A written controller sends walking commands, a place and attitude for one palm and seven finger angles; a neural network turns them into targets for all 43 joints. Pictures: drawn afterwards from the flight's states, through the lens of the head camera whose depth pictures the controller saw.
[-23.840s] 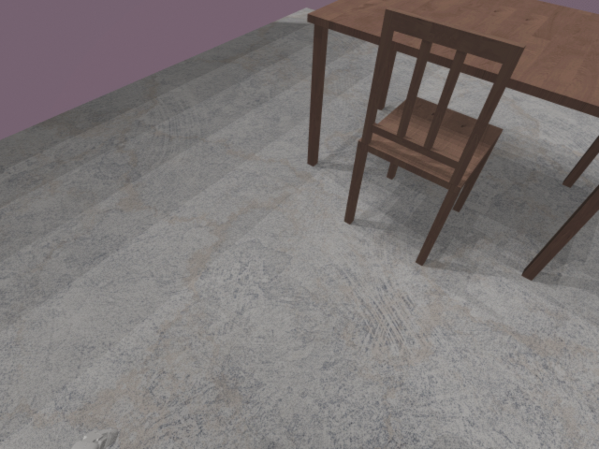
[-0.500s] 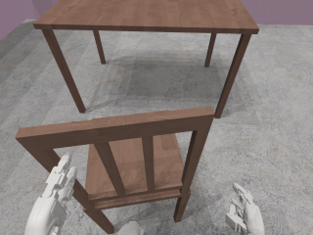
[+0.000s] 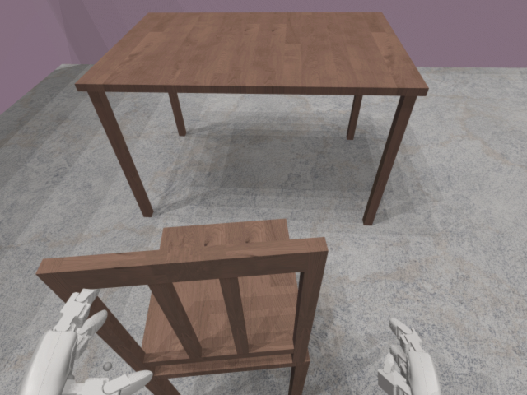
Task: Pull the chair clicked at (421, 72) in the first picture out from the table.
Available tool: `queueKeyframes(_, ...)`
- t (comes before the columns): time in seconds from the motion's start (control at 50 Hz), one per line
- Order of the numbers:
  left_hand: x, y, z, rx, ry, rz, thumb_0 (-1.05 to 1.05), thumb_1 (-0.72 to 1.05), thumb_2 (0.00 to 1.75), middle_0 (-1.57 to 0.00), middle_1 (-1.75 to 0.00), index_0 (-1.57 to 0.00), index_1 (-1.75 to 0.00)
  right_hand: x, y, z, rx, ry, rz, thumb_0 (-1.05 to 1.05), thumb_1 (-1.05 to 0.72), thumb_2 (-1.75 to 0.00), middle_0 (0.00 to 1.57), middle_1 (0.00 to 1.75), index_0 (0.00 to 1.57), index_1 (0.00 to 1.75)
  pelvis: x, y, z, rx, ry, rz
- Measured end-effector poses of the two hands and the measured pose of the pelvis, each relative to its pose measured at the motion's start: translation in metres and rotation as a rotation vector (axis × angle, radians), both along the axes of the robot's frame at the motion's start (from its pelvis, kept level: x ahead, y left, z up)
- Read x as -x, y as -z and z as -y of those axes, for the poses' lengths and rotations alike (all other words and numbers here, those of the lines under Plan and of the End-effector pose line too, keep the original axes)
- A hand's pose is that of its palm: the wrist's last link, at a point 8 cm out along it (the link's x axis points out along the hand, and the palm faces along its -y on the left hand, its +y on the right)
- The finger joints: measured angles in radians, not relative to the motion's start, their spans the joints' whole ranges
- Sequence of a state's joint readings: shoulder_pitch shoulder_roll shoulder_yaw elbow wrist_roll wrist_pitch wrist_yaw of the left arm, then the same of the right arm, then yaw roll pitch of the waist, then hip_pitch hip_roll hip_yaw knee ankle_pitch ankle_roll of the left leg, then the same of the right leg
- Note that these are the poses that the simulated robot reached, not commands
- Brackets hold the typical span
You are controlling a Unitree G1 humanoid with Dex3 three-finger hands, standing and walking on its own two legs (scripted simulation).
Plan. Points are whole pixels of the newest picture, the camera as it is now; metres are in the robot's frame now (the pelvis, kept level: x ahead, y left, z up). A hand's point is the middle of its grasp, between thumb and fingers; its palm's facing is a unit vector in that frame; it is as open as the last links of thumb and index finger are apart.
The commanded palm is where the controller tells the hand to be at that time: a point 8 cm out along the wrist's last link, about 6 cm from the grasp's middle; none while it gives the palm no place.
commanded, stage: draw the hand back to the body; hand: left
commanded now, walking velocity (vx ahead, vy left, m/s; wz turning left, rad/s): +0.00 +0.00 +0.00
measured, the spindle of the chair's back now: (180, 322) +0.25 +0.18 -0.07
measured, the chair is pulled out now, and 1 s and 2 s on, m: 0.59 0.58 0.59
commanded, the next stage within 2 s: step back with the hand held close in 0.68 s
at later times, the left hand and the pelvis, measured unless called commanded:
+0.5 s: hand (87, 348) +0.16 +0.24 +0.06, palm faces +0.29 -0.81 -0.52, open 6.8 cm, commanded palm +0.15 +0.29 +0.19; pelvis +0.02 -0.02 +0.01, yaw +2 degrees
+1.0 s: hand (86, 347) +0.16 +0.25 +0.06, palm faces +0.22 -0.82 -0.53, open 6.6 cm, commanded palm +0.13 +0.28 +0.19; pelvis -0.01 -0.02 +0.01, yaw +1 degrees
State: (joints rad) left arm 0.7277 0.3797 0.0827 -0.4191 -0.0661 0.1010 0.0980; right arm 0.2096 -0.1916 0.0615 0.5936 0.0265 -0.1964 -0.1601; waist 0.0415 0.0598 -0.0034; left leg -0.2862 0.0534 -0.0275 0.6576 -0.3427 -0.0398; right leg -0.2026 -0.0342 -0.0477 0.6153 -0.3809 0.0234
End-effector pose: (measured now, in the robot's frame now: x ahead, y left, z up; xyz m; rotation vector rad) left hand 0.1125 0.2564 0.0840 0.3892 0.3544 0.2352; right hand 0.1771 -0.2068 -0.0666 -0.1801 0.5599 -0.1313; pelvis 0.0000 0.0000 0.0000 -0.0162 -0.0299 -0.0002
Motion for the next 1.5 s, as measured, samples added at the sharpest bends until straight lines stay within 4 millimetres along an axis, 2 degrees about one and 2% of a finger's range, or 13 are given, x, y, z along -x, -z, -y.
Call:
queueKeyframes(0.26,-0.009,-0.011,-0.021,-0.084,-0.142,-0.058,0.01,0.52,0.71,-0.21,-0.25,-0.35,-0.26,-0.036,-0.005,-0.003,-0.004,-0.105,0.028,0.01,-0.90,-0.90,0.20,0.30,0.21,0.30,-0.017,-0.007,0.007,-0.017,-0.016,0.031)
queueKeyframes(0.44,-0.010,-0.015,-0.022,-0.107,-0.185,-0.077,0.01,0.80,0.85,-0.20,-0.28,-0.41,-0.32,-0.044,0.000,0.001,-0.014,-0.132,0.019,0.01,-0.90,-0.90,0.20,0.30,0.21,0.30,-0.020,-0.007,0.015,-0.023,-0.028,0.034)
queueKeyframes(0.6,-0.010,-0.014,-0.018,-0.109,-0.206,-0.073,0.02,0.88,0.89,-0.20,-0.29,-0.40,-0.34,-0.038,0.006,0.009,-0.011,-0.138,-0.005,0.01,-0.90,-0.90,0.20,0.30,0.21,0.30,-0.021,-0.007,0.021,-0.024,-0.032,0.031)
queueKeyframes(0.82,-0.007,-0.014,-0.013,-0.111,-0.199,-0.068,0.02,0.90,0.90,-0.21,-0.30,-0.39,-0.35,-0.031,0.010,0.014,-0.014,-0.128,-0.012,0.01,-0.90,-0.90,0.20,0.30,0.21,0.30,-0.017,-0.005,0.024,-0.024,-0.033,0.032)
queueKeyframes(0.88,-0.008,-0.014,-0.017,-0.094,-0.176,-0.065,0.02,0.90,0.90,-0.21,-0.30,-0.40,-0.34,-0.028,0.008,0.015,-0.022,-0.110,-0.046,0.01,-0.90,-0.90,0.20,0.30,0.21,0.30,-0.012,-0.007,0.025,-0.019,-0.029,0.034)
queueKeyframes(1.04,-0.014,-0.016,-0.025,-0.130,-0.088,-0.080,0.02,0.90,0.90,-0.21,-0.30,-0.38,-0.34,-0.004,0.001,0.027,0.016,-0.046,-0.118,0.01,-0.90,-0.90,0.20,0.30,0.21,0.30,0.019,-0.011,0.020,-0.013,-0.004,0.018)
queueKeyframes(1.2,0.011,-0.028,-0.024,-0.162,0.058,-0.043,0.02,0.90,0.90,-0.21,-0.30,-0.38,-0.35,0.040,-0.001,0.031,0.050,0.023,-0.157,0.01,-0.90,-0.90,0.20,0.30,0.21,0.30,0.053,-0.009,0.011,-0.002,-0.003,0.005)
queueKeyframes(1.24,0.018,-0.046,-0.025,-0.186,0.075,0.053,0.02,0.89,0.90,-0.21,-0.30,-0.38,-0.35,0.052,0.001,0.028,0.062,0.021,-0.168,0.01,-0.90,-0.90,0.20,0.30,0.21,0.30,0.061,-0.008,0.009,0.002,-0.010,0.003)
queueKeyframes(1.34,0.034,-0.127,-0.035,-0.351,0.057,0.500,0.02,0.89,0.90,-0.21,-0.30,-0.32,-0.33,0.080,0.007,0.018,0.069,0.002,-0.184,0.01,-0.90,-0.90,0.20,0.30,0.21,0.30,0.078,-0.005,0.003,0.010,-0.020,-0.003)
queueKeyframes(1.38,0.042,-0.146,-0.046,-0.395,0.017,0.624,0.02,0.89,0.90,-0.21,-0.30,-0.29,-0.32,0.090,0.010,0.015,0.052,0.014,-0.177,0.01,-0.90,-0.90,0.20,0.30,0.21,0.30,0.082,-0.003,-0.003,0.011,-0.015,-0.007)
queueKeyframes(1.44,0.047,-0.143,-0.066,-0.372,-0.055,0.681,0.01,0.89,0.90,-0.21,-0.30,-0.26,-0.31,0.105,0.015,0.010,0.027,0.053,-0.159,0.01,-0.90,-0.90,0.20,0.30,0.21,0.30,0.088,0.002,-0.017,0.014,-0.004,0.000)
queueKeyframes(1.5,0.047,-0.117,-0.083,-0.288,-0.093,0.642,0.01,0.90,0.90,-0.20,-0.30,-0.23,-0.30,0.121,0.017,0.003,0.024,0.092,-0.147,0.01,-0.90,-0.90,0.20,0.30,0.21,0.30,0.096,0.006,-0.030,0.015,0.005,0.013)
